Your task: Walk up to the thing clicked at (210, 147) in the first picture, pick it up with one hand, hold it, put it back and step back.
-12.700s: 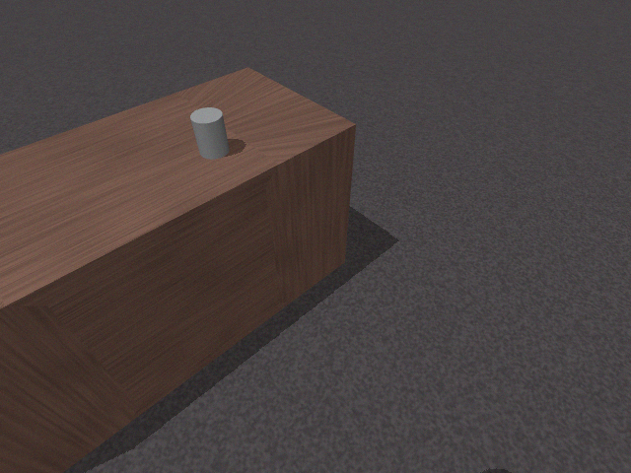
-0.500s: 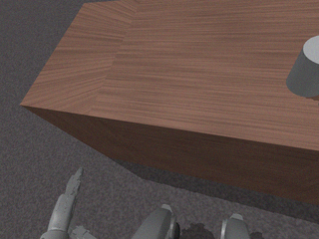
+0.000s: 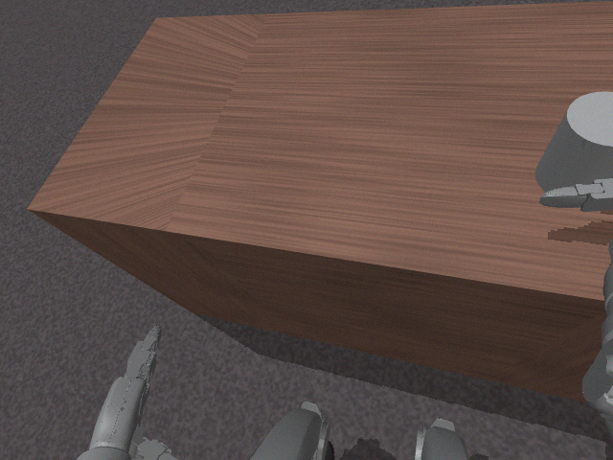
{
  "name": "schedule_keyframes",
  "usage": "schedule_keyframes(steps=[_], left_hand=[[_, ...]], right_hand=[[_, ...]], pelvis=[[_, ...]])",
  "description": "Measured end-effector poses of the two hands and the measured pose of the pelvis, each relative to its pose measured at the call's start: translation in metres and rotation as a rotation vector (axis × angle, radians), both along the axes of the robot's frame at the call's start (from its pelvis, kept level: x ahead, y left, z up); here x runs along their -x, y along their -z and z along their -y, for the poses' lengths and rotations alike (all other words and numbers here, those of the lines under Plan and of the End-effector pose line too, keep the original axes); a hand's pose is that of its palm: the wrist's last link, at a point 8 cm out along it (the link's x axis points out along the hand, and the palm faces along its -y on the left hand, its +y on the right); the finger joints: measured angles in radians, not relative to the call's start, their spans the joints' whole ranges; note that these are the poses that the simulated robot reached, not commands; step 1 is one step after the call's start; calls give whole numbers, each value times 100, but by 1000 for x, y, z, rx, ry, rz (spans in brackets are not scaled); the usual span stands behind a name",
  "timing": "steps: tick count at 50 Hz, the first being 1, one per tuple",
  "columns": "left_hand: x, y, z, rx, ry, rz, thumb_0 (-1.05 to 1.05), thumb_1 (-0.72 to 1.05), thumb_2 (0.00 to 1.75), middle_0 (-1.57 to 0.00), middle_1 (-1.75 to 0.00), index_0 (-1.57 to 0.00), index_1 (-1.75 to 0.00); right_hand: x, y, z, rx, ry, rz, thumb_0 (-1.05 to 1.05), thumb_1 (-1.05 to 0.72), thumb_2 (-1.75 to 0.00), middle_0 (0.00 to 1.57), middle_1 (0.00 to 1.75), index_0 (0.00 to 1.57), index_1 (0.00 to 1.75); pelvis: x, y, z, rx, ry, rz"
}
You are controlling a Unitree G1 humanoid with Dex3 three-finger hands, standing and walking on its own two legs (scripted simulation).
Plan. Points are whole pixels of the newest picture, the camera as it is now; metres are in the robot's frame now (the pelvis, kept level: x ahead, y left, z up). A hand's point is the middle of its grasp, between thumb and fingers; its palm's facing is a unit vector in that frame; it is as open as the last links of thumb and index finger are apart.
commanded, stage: close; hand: right
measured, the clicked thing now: (587, 150) +0.54 -0.24 +0.03
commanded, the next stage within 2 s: settle in 0.70 s
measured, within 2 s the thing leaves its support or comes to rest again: leaves its support in 1.22 s
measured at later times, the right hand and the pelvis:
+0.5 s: hand (595, 147) +0.53 -0.24 +0.04, palm faces +0.27 +0.96 +0.00, open 12.4 cm; pelvis +0.00 +0.00 +0.00, yaw +0 degrees
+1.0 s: hand (594, 158) +0.51 -0.24 +0.05, palm faces +0.27 +0.96 +0.00, open 10.9 cm; pelvis +0.00 +0.00 +0.01, yaw +0 degrees
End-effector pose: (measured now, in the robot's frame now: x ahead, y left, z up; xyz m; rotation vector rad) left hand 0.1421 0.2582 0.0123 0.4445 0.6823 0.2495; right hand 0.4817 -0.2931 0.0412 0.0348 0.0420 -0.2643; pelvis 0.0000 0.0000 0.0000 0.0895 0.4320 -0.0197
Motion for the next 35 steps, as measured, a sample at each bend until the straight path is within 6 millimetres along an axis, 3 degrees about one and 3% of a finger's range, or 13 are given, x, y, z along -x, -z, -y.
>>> schedule_keyframes(steps=[5,15,24,28,35], left_hand=[[-3,1,1,33,-7,18,-1,-57,6,-6,-5,-5,-6],[-11,-11,-3,10,17,62,-1,-55,6,-6,-5,-6,-5],[1,-2,-4,1,0,-4,-1,-54,5,-6,-5,-6,-5],[-1,-1,-6,10,-18,0,-1,-54,5,-6,-5,-6,-5],[-10,-13,-4,23,-6,55,-1,-54,5,-6,-5,-6,-5]], right_hand=[[-2,-5,-11,8,-6,-27,-1,42,-6,11,7,10,8],[-9,-7,-6,6,26,-15,-1,42,-12,45,27,44,27],[-16,-4,-5,22,6,-8,-1,36,-24,72,47,71,47],[-12,-7,-6,23,18,-17,-1,33,-31,78,56,83,57],[1,-8,-9,11,15,-43,0,39,-51,75,67,81,69]], pelvis=[[-4,-3,0,3,-3,6],[-2,-1,-4,6,1,7],[-2,2,-2,1,0,-16],[-4,0,0,1,-5,-10],[-7,-7,0,7,-2,15]])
